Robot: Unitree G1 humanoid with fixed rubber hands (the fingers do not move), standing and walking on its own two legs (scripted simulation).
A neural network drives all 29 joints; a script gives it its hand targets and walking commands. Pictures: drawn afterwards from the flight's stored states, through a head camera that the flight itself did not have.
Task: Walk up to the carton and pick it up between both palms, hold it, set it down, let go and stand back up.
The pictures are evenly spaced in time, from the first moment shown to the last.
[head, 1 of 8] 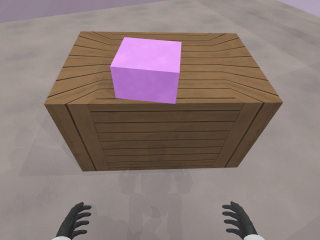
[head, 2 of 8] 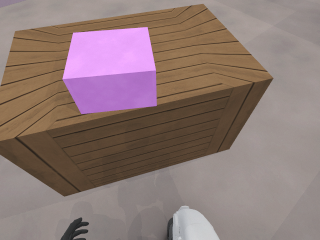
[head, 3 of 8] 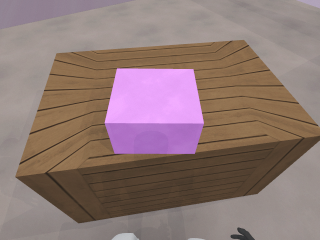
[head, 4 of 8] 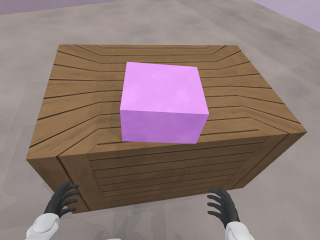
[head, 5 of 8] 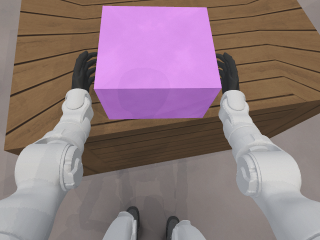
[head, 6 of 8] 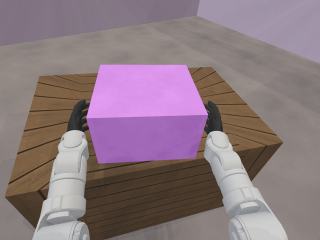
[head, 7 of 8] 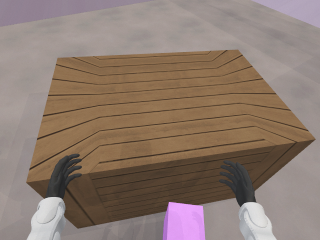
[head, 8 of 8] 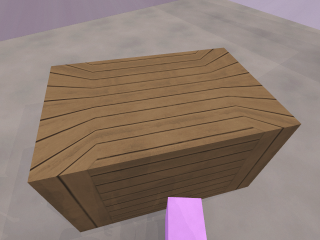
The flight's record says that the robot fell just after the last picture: no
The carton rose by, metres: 0.19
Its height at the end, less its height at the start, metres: -0.58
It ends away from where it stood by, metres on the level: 0.33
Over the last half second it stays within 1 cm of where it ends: yes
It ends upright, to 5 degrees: no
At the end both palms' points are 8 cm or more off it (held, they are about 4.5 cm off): yes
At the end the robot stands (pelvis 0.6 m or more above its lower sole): yes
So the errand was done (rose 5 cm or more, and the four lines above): no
